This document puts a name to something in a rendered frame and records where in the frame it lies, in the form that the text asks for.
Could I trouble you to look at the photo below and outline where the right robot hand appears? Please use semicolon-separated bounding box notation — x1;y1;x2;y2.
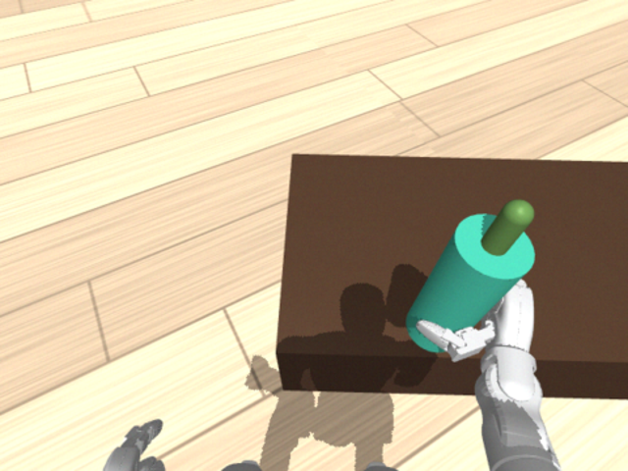
416;279;534;362

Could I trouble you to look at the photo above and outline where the left robot hand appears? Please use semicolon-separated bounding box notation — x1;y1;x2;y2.
103;419;166;471

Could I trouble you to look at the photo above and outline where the right robot arm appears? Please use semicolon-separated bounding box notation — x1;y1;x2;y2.
475;345;562;471

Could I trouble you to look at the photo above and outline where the bottle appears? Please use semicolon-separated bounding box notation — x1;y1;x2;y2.
406;199;535;352

